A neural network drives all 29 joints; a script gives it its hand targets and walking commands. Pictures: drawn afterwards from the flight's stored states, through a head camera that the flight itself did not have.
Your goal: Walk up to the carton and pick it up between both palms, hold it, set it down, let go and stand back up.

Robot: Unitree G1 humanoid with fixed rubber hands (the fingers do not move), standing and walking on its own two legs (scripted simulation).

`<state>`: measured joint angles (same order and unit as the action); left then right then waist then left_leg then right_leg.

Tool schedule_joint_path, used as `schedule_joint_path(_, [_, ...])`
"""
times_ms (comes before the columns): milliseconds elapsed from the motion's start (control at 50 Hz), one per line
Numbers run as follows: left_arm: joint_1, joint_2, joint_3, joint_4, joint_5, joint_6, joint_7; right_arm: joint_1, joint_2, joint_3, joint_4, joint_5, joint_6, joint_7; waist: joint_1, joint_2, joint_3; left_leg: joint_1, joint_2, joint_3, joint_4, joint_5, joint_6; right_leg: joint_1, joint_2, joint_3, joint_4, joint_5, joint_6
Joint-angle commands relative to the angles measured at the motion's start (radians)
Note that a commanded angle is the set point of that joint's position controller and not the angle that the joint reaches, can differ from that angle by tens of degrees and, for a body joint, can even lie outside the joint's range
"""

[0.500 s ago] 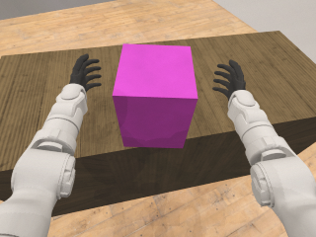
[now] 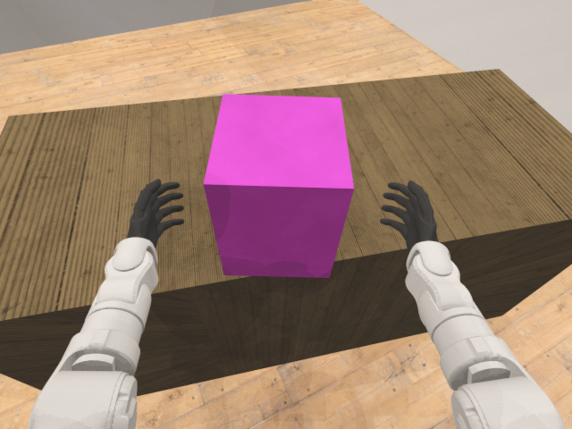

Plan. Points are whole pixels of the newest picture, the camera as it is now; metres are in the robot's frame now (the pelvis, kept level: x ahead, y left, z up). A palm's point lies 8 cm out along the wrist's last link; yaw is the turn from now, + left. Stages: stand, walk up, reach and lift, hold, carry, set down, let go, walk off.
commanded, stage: set down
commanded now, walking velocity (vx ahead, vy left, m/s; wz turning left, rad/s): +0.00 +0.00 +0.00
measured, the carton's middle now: (279, 191) +0.50 +0.03 +0.01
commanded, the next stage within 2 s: let go in 1.72 s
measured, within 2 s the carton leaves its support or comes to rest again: neither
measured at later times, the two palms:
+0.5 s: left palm (138, 295) +0.30 +0.23 +0.00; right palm (415, 294) +0.31 -0.18 +0.00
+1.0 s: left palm (136, 355) +0.23 +0.23 -0.06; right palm (424, 361) +0.23 -0.19 -0.05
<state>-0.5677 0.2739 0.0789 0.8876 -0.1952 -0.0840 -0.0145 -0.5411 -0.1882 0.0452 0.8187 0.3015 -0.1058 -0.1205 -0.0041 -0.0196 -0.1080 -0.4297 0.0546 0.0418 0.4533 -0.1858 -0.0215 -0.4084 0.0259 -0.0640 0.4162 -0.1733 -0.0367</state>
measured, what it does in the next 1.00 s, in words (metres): stands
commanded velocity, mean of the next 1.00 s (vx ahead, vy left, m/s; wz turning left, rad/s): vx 0.00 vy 0.00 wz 0.00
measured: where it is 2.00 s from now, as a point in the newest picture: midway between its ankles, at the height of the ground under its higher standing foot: outside the picture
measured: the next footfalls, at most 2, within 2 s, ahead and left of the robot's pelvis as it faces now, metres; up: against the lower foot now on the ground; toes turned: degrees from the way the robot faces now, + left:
none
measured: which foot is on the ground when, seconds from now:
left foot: down 0.00-1.00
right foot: down 0.00-1.00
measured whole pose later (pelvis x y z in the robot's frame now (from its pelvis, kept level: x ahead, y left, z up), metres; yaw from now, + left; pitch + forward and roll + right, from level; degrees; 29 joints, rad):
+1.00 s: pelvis +0.02 +0.01 +0.00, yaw +0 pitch -1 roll +0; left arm 0.04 0.22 -0.01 0.68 -0.10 -0.25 0.03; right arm 0.01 -0.12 0.03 0.85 0.16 -0.42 -0.02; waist 0.01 -0.04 0.04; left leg -0.21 0.04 0.04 0.49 -0.27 -0.01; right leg -0.20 0.02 -0.04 0.46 -0.26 -0.02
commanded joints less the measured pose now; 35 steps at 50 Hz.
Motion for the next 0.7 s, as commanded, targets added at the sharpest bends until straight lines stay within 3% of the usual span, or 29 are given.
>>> schedule_joint_path(0, [-0.410,0.145,0.019,-0.226,0.001,-0.050,0.002,-0.407,-0.142,-0.036,-0.212,0.001,-0.050,0.007,0.000,0.050,-0.523,0.322,-0.059,-0.011,0.006,0.369,-0.020,0.206,0.010,0.043,-0.034,0.299,0.048])
schedule_joint_path(20, [-0.365,0.141,0.025,-0.198,0.009,-0.049,-0.007,-0.383,-0.126,-0.042,-0.186,-0.001,-0.050,0.008,0.010,0.068,-0.455,0.333,-0.053,-0.017,-0.001,0.337,-0.017,0.210,0.001,0.050,-0.050,0.248,0.045])
schedule_joint_path(40, [-0.429,0.158,0.021,-0.228,0.011,-0.052,-0.005,-0.417,-0.152,-0.063,-0.199,-0.003,-0.052,0.013,-0.001,0.085,-0.464,0.312,-0.060,-0.007,-0.012,0.292,-0.019,0.194,0.006,0.043,-0.061,0.204,0.038])
schedule_joint_path(80, [-0.383,0.134,0.008,-0.204,0.008,-0.070,-0.002,-0.342,-0.111,-0.054,-0.161,-0.023,-0.049,0.021,0.005,0.054,-0.397,0.312,-0.054,-0.013,-0.032,0.237,-0.006,0.178,0.008,0.032,-0.070,0.131,0.047])
schedule_joint_path(100, [-0.289,0.121,0.026,-0.199,0.030,-0.076,-0.001,-0.284,-0.114,-0.042,-0.181,-0.016,-0.063,0.024,0.024,0.064,-0.390,0.317,-0.053,-0.004,-0.021,0.267,-0.004,0.204,0.001,0.042,-0.055,0.172,0.047])
schedule_joint_path(160, [-0.163,0.107,0.017,-0.207,0.032,-0.101,-0.011,-0.179,-0.099,-0.018,-0.180,-0.013,-0.103,0.025,0.004,0.044,-0.342,0.297,-0.059,-0.006,-0.026,0.313,-0.002,0.226,-0.004,0.055,-0.056,0.231,0.042])
schedule_joint_path(200, [-0.242,0.122,0.019,-0.271,0.036,-0.127,-0.011,-0.241,-0.099,-0.065,-0.253,-0.017,-0.121,0.011,0.007,0.093,-0.402,0.283,-0.068,0.001,-0.013,0.289,-0.015,0.235,-0.003,0.056,-0.042,0.217,0.042])
schedule_joint_path(220, [-0.056,0.083,0.017,-0.295,0.041,-0.130,-0.008,-0.089,-0.092,-0.025,-0.211,-0.018,-0.137,0.015,0.019,0.061,-0.397,0.342,-0.053,-0.011,-0.011,0.333,-0.018,0.263,-0.005,0.055,-0.043,0.237,0.037])
schedule_joint_path(260, [-0.179,0.139,0.038,-0.328,0.045,-0.137,-0.003,-0.180,-0.128,-0.071,-0.301,-0.032,-0.150,0.014,0.017,0.088,-0.401,0.317,-0.058,-0.019,-0.015,0.278,-0.008,0.235,-0.001,0.057,-0.047,0.178,0.035])
schedule_joint_path(280, [-0.041,0.104,0.030,-0.340,0.037,-0.141,0.002,-0.087,-0.103,-0.050,-0.295,-0.029,-0.158,0.019,0.011,0.056,-0.388,0.327,-0.062,-0.024,-0.017,0.303,-0.006,0.236,0.006,0.053,-0.055,0.195,0.031])
schedule_joint_path(320, [-0.095,0.113,0.007,-0.378,0.035,-0.156,0.000,-0.108,-0.084,-0.067,-0.315,-0.046,-0.161,0.016,-0.003,0.067,-0.372,0.329,-0.059,-0.029,-0.009,0.310,-0.012,0.217,-0.002,0.058,-0.050,0.198,0.032])
schedule_joint_path(340, [-0.022,0.078,-0.008,-0.370,0.027,-0.161,0.006,-0.059,-0.079,-0.039,-0.289,-0.037,-0.168,0.021,0.001,0.080,-0.350,0.325,-0.053,-0.027,-0.010,0.327,-0.017,0.230,-0.008,0.073,-0.048,0.222,0.020])
schedule_joint_path(360, [-0.059,0.092,-0.011,-0.392,0.024,-0.172,0.008,-0.060,-0.054,-0.037,-0.315,-0.034,-0.168,0.020,-0.001,0.063,-0.334,0.333,-0.048,-0.032,-0.011,0.334,-0.010,0.246,0.000,0.060,-0.052,0.223,0.022])
schedule_joint_path(380, [0.054,0.069,-0.017,-0.370,0.026,-0.182,0.004,0.042,-0.064,-0.011,-0.271,-0.055,-0.179,0.029,0.000,0.037,-0.340,0.373,-0.045,-0.049,0.003,0.385,-0.014,0.226,0.000,0.065,-0.051,0.254,0.019])
schedule_joint_path(400, [-0.027,0.080,-0.015,-0.328,0.037,-0.188,0.005,-0.028,-0.074,-0.044,-0.294,-0.039,-0.189,0.030,0.018,0.077,-0.299,0.340,-0.048,-0.043,-0.003,0.355,-0.017,0.237,-0.003,0.066,-0.053,0.214,0.019])
schedule_joint_path(420, [0.079,0.047,-0.016,-0.343,0.035,-0.196,0.010,0.020,-0.067,-0.033,-0.275,-0.046,-0.207,0.029,-0.006,0.054,-0.294,0.357,-0.053,-0.043,0.005,0.342,-0.018,0.242,0.004,0.057,-0.053,0.210,0.023])
schedule_joint_path(440, [0.046,0.058,-0.014,-0.351,0.042,-0.215,0.014,-0.002,-0.064,-0.053,-0.290,-0.057,-0.217,0.036,0.019,0.075,-0.272,0.329,-0.051,-0.050,0.005,0.306,-0.011,0.216,-0.005,0.062,-0.044,0.183,0.016])
schedule_joint_path(460, [0.116,0.056,-0.012,-0.320,0.038,-0.235,0.017,0.068,-0.056,-0.033,-0.279,-0.065,-0.233,0.042,0.009,0.013,-0.262,0.309,-0.052,-0.039,0.002,0.319,-0.006,0.232,0.001,0.069,-0.048,0.203,0.018])
schedule_joint_path(480, [0.171,0.059,-0.029,-0.312,0.044,-0.247,0.012,0.139,-0.047,-0.018,-0.229,-0.049,-0.239,0.041,0.010,0.033,-0.228,0.307,-0.052,-0.035,0.002,0.302,-0.006,0.248,-0.016,0.071,-0.043,0.209,0.016])
schedule_joint_path(500, [0.202,0.040,-0.024,-0.298,0.051,-0.254,0.012,0.205,-0.063,-0.018,-0.210,-0.071,-0.261,0.038,-0.010,0.027,-0.207,0.308,-0.060,-0.040,0.007,0.331,-0.009,0.259,-0.010,0.078,-0.048,0.235,0.017])
schedule_joint_path(520, [0.137,0.064,-0.004,-0.275,0.052,-0.268,0.010,0.139,-0.085,-0.061,-0.215,-0.090,-0.274,0.040,-0.002,0.035,-0.230,0.290,-0.053,-0.039,0.008,0.299,-0.007,0.234,-0.015,0.077,-0.043,0.208,0.017])
schedule_joint_path(560, [0.203,0.039,-0.021,-0.284,0.045,-0.294,0.011,0.161,-0.054,-0.030,-0.178,-0.077,-0.303,0.051,0.011,0.042,-0.197,0.314,-0.057,-0.052,0.027,0.304,-0.016,0.219,-0.010,0.076,-0.024,0.194,0.012])
schedule_joint_path(580, [0.142,0.045,-0.031,-0.305,0.051,-0.300,0.016,0.112,-0.055,-0.053,-0.180,-0.080,-0.313,0.055,0.001,0.067,-0.179,0.299,-0.058,-0.052,0.019,0.292,-0.018,0.205,-0.008,0.072,-0.033,0.166,0.008])
schedule_joint_path(600, [0.191,0.048,-0.026,-0.311,0.061,-0.310,0.020,0.162,-0.061,-0.048,-0.206,-0.092,-0.332,0.058,0.005,0.055,-0.183,0.300,-0.062,-0.048,0.019,0.302,-0.019,0.214,-0.008,0.082,-0.026,0.188,0.005])
schedule_joint_path(620, [0.217,0.060,-0.032,-0.280,0.053,-0.315,0.020,0.188,-0.059,-0.029,-0.139,-0.083,-0.340,0.064,0.007,0.056,-0.179,0.303,-0.052,-0.048,0.020,0.289,-0.022,0.218,-0.008,0.085,-0.020,0.186,0.005])
schedule_joint_path(640, [0.194,0.061,-0.029,-0.280,0.064,-0.315,0.032,0.155,-0.057,-0.054,-0.144,-0.082,-0.347,0.065,0.009,0.075,-0.188,0.310,-0.047,-0.051,0.017,0.272,-0.019,0.198,-0.004,0.080,-0.013,0.150,0.006])
schedule_joint_path(660, [0.171,0.059,-0.042,-0.281,0.051,-0.320,0.039,0.154,-0.069,-0.048,-0.150,-0.083,-0.350,0.073,0.014,0.057,-0.205,0.290,-0.050,-0.049,0.029,0.263,-0.021,0.184,-0.008,0.082,-0.001,0.134,0.002])
schedule_joint_path(680, [0.245,0.044,-0.052,-0.286,0.058,-0.327,0.045,0.211,-0.052,-0.055,-0.115,-0.093,-0.365,0.080,0.010,0.075,-0.216,0.302,-0.046,-0.049,0.033,0.283,-0.028,0.189,-0.001,0.076,-0.010,0.142,-0.004])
